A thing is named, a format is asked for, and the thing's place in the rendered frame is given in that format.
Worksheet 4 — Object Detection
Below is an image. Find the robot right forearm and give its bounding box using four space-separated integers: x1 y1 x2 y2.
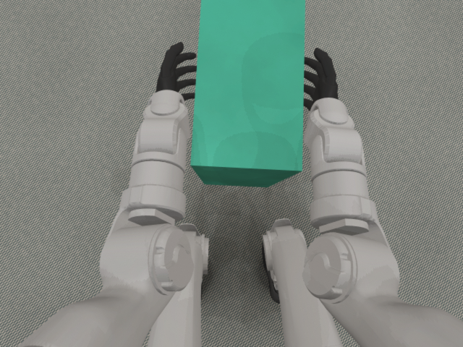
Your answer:
303 98 393 254

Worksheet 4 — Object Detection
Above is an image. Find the robot right hand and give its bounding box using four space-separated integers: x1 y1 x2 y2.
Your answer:
303 48 338 111

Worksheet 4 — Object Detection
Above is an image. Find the right robot shin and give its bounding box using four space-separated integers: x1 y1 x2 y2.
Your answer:
270 218 307 290

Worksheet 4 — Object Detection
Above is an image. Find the right robot foot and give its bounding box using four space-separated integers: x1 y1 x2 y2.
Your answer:
262 245 280 304

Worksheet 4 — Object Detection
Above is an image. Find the carton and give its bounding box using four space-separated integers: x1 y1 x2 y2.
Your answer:
190 0 305 187

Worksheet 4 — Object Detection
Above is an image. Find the robot left hand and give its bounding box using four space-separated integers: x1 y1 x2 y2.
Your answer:
156 42 197 100

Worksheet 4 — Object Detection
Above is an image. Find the left robot upper arm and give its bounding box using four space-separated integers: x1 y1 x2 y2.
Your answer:
18 223 194 347

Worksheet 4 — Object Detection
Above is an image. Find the right robot upper arm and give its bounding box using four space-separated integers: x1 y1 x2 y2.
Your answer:
302 232 463 347

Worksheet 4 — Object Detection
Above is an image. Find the robot left forearm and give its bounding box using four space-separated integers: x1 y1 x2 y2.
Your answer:
99 90 190 274

